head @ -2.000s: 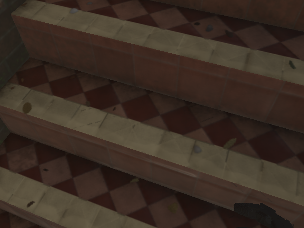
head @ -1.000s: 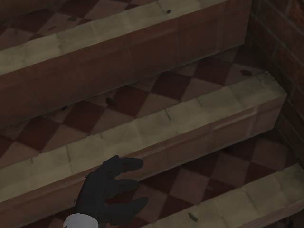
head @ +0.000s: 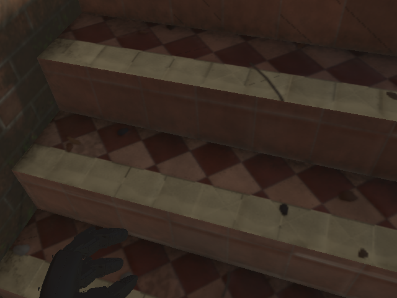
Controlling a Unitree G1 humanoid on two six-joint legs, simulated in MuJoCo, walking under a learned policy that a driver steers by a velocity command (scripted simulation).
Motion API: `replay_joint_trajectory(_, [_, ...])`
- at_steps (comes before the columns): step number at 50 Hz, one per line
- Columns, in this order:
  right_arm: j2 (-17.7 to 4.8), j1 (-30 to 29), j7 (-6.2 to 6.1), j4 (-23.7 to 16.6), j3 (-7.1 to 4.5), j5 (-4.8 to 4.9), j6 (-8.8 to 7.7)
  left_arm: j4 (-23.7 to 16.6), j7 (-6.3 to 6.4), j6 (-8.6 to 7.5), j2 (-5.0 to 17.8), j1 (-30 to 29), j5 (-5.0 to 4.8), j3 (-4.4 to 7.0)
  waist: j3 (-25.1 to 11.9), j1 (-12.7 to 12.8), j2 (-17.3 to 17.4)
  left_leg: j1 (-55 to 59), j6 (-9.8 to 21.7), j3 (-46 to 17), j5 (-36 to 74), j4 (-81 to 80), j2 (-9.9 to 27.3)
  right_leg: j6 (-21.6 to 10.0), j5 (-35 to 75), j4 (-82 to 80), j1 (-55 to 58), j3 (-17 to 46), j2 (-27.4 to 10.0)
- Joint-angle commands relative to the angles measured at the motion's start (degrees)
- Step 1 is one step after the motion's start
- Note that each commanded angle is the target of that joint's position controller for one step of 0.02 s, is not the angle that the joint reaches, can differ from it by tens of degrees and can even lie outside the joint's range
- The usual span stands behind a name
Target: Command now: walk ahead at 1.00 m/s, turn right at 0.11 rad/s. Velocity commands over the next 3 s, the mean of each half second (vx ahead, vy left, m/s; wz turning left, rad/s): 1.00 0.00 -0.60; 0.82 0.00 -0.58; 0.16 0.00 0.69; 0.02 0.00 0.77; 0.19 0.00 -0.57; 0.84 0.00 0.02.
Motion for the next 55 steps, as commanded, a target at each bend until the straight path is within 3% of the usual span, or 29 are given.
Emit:
replay_joint_trajectory(1, [-12.11,-16.37,-1.6,-8.29,-1.67,-1.13,-2.73,-3.51,-0.38,0.85,4.47,10.42,-0.76,-0.11,-8.08,14.19,-6.68,-3.58,0.18,-19.53,43.8,-31.17,17.35,-1.76,1.1,-15.63,6.61,-1.22,-3.35])
replay_joint_trajectory(4, [-12.8,-28.85,-2.4,-10.82,-1.25,0.13,-2.73,10.65,1.77,1.74,12.69,38.34,2.37,3.81,-14.1,24.52,-6.84,-18.88,-0.95,-5.92,85.75,-12.75,12.97,-2.39,20.59,-40.01,47.84,-10.71,2.86])
replay_joint_trajectory(5, [-10.0,-37.53,-1.15,-14.17,-0.54,-0.25,-2.41,16.92,1.64,1.21,11.05,53.12,2.56,4.44,-16.09,30.59,-8.85,-20.45,-3.16,-4.48,72.84,12.71,10.39,-8.01,35.12,-57.41,53.83,-2.83,-2.92])
replay_joint_trajectory(6, [0.71,-49.11,0.08,-20.61,2.28,-0.88,-2.64,24.89,0.69,0.38,6.8,61.63,3.64,3.69,-3.99,33.24,-20.71,-32.43,-7.5,-0.61,24.51,46.22,-0.27,-13.84,53.45,-84.48,52.34,7.59,-4.34])
replay_joint_trajectory(7, [11.17,-56.13,2.03,-24.64,5.83,0.46,-3.28,31.15,-1.1,-0.01,-2.64,58.32,3.36,0.37,10.77,26.76,-17.64,-39.25,-5.1,1.48,2.5,66.81,0.41,-14.17,53.38,-98.61,41.24,6.26,-7.62])
replay_joint_trajectory(8, [17.41,-53.52,3.71,-29.08,7.3,-0.43,-4.08,33.77,-3.57,-2.08,-7.15,55.59,7.26,-1.79,9.96,15.89,-13.86,-50.64,-1.61,0.71,-0.27,84.61,-1.61,-9.56,72.81,-82.68,45.33,6.38,-6.51])
replay_joint_trajectory(9, [21.76,-38.16,5.14,-27.95,8.76,-1.11,-4.29,31.05,-4.55,-2.55,-9.84,43.78,5.92,-2.49,6.84,3.51,-6.02,-53.89,-1.78,-4.74,10.96,83.36,-0.01,-6.35,81.41,-81.6,43.61,15.56,-5.06])
replay_joint_trajectory(11, [17.34,-23.13,7.19,-25.45,8.15,-2.69,-4.72,25.67,-2.33,-0.82,-4.01,28.87,-0.53,0.31,-3.06,-4.38,4.75,-50.99,-3.94,-9.08,17.4,78.3,6.18,-6.1,49.07,-88.3,38.13,33.5,-6.02])
replay_joint_trajectory(14, [12.64,-36.74,4.99,-28.14,7.91,-0.08,-0.8,24.63,1.31,-1.79,1.64,22.03,1.65,1.11,5.36,-2.7,14.46,-62.65,-6.44,-13.57,17.47,81.15,10.22,-9.5,20.2,-98.76,24.14,49.67,-13.0])
replay_joint_trajectory(17, [13.52,-58.16,0.93,-36.66,10.48,0.3,-1.6,27.74,2.99,-0.33,0.26,30.82,-2.01,0.53,6.75,5.18,15.68,-42.84,-7.68,-6.25,16.62,44.72,12.68,-12.82,22.79,-109.6,7.96,40.31,-9.3])
replay_joint_trajectory(19, [14.36,-57.65,-1.41,-39.23,9.97,0.88,-3.04,30.53,4.83,0.12,2.39,40.29,-2.77,1.29,-9.88,5.68,2.83,5.22,-6.06,1.87,-1.23,21.34,7.43,-11.9,73.61,-109.77,1.4,29.94,-8.31])
replay_joint_trajectory(21, [-4.4,-17.72,-2.82,-26.56,-1.05,2.17,-1.81,29.01,2.32,-4.22,16.51,24.82,1.85,5.92,-31.77,-17.29,-14.79,25.5,1.04,-17.63,-8.24,6.07,8.08,-11.89,141.64,-72.1,23.82,26.83,-7.9])
replay_joint_trajectory(22, [-15.73,2.48,-2.57,-17.55,-5.44,1.9,-1.07,24.23,0.89,-5.63,15.31,18.68,2.5,6.91,-43.08,-19.55,2.91,41.8,6.68,-41.74,-2.51,-8.53,19.14,-13.36,121.6,-54.62,17.52,24.73,-4.07])
replay_joint_trajectory(23, [-16.82,3.59,-2.9,-13.35,-5.4,1.87,0.41,20.32,-1.41,-5.79,1.99,14.7,3.13,3.94,-39.7,-15.04,29.66,45.76,15.23,-78.31,2.64,-38.08,32.76,-7.75,37.91,-19.31,-4.01,17.26,8.58])
replay_joint_trajectory(24, [-6.63,-5.72,-3.56,-11.93,-3.01,3.79,1.29,16.71,-3.7,-5.78,0.46,9.21,4.44,3.86,-22.13,-11.21,17.66,28.48,14.03,-79.75,-5.96,-39.63,33.95,-6.59,27.95,6.34,-17.36,17.48,5.16])
replay_joint_trajectory(25, [1.93,-12.51,-3.19,-6.51,-0.59,4.05,2.26,9.07,-3.94,-3.25,-7.03,-0.54,3.25,1.49,-2.63,-3.92,10.93,11.15,10.2,-61.37,-16.68,-36.3,30.96,-7.2,22.34,21.08,-29.86,13.45,3.18])
replay_joint_trajectory(28, [15.95,-17.89,-0.51,6.43,1.96,0.22,2.88,4.57,-3.29,2.31,-11.94,8.94,0.65,-2.15,4.04,10.73,-0.31,-5.56,-3.73,-17.74,12.93,-31.97,24.51,-7.44,23.73,18.82,-25.97,10.33,-4.79])
replay_joint_trajectory(31, [7.68,-19.32,0.11,11.29,0.23,-2.7,3.11,2.31,-1.32,3.46,-10.13,3.33,-1.43,-2.94,6.26,12.42,-0.23,-14.93,-2.7,0.2,24.4,-40.32,22.19,-3.87,34.39,17.29,-21.24,3.8,-3.14])
replay_joint_trajectory(36, [-3.8,-8.27,-0.85,13.19,-0.86,0.25,2.44,-4.14,-1.92,3.95,-4.5,-9.21,-1.96,-3.94,3.23,7.17,-3.03,11.08,-3.82,6.27,32.48,-44.68,19.59,-4.12,29.23,3.76,-38.03,0.72,-6.57])
replay_joint_trajectory(38, [-6.96,-0.64,-2.42,14.51,-1.3,0.4,2.64,-9.21,-3.32,4.27,-4.08,-19.33,-1.01,-4.84,-1.28,3.45,-3.01,17.5,-2.52,5.34,34.48,-52.14,22.66,-2.72,28.67,-4.93,-33.0,-3.36,-10.64])
replay_joint_trajectory(39, [-11.7,-1.9,-3.07,14.21,-2.12,2.64,2.79,-10.98,-4.08,3.94,-6.6,-19.52,-1.6,-7.12,-4.85,5.15,1.18,9.52,-0.45,8.74,48.22,-60.52,22.02,-3.83,21.05,-25.8,-10.06,-7.8,-10.29])
replay_joint_trajectory(41, [-16.74,5.22,-2.3,15.73,-2.62,4.44,1.35,-6.4,-2.72,3.12,0.08,-11.47,-1.93,-3.45,-14.03,7.75,7.22,13.45,4.03,6.55,123.7,-46.2,25.41,-5.54,5.88,-33.09,20.91,-14.93,0.56])
replay_joint_trajectory(43, [-21.81,-1.03,-1.12,11.08,-4.88,2.45,0.99,2.43,-2.24,3.84,11.43,10.92,2.39,2.4,-26.56,16.19,7.94,20.49,3.24,-0.41,133.51,-17.34,27.16,-9.88,11.58,-55.44,38.78,1.84,1.96])
replay_joint_trajectory(44, [-14.0,1.68,1.41,9.27,-3.41,1.76,-0.85,8.86,-0.01,5.2,17.67,20.59,2.52,4.92,-33.94,12.98,-14.84,-3.01,-0.9,-4.15,77.59,8.11,15.0,-18.94,23.86,-74.16,56.02,37.73,-13.92])
replay_joint_trajectory(45, [-12.11,-0.12,3.36,12.81,-4.66,3.43,-1.52,12.1,1.75,5.53,15.3,24.6,4.2,4.13,-40.87,12.93,-15.13,-10.57,-3.04,-16.8,33.78,42.94,3.64,-18.46,18.0,-93.2,56.59,60.28,-22.39])
replay_joint_trajectory(46, [-6.97,-8.82,4.01,8.84,-5.27,5.52,-0.78,13.83,0.97,4.75,10.89,21.0,4.17,2.32,-30.54,11.2,-5.29,-19.5,-3.01,-24.88,30.88,60.83,2.64,-12.79,7.47,-94.8,46.56,55.14,-24.82])
replay_joint_trajectory(48, [5.47,-18.95,2.53,0.85,-1.38,3.68,1.04,20.96,0.06,3.22,3.28,14.6,2.41,0.82,-6.44,4.62,2.24,-34.69,-0.11,-23.49,32.64,68.08,4.83,-5.96,5.53,-87.21,25.58,31.03,-21.36])
replay_joint_trajectory(50, [7.63,-8.38,2.65,2.83,0.01,4.1,2.74,24.65,-1.11,1.85,-7.32,7.34,2.96,-1.56,-1.95,-4.17,2.85,-35.19,1.29,-25.47,37.39,66.6,6.6,-0.14,18.69,-83.25,18.07,11.66,-16.53])
replay_joint_trajectory(55, [8.22,-8.32,-0.11,1.56,1.28,3.75,5.8,25.56,-0.18,2.23,-7.3,4.97,5.61,-2.53,-1.15,-6.12,-3.16,-44.2,-1.52,-14.74,44.3,72.74,5.08,1.93,37.82,-88.73,15.77,-8.77,-16.14])
Next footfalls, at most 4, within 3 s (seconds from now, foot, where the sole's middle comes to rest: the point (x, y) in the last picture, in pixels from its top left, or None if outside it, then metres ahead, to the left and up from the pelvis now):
0.14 right None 0.12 -0.04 -0.70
0.42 left None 0.39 0.12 -0.51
0.84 right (319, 210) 0.54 -0.26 -0.31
1.40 left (273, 80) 0.79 -0.17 -0.12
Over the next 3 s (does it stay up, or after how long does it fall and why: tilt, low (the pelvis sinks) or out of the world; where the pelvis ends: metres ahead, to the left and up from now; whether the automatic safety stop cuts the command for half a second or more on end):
stays up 1.26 -0.33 1.01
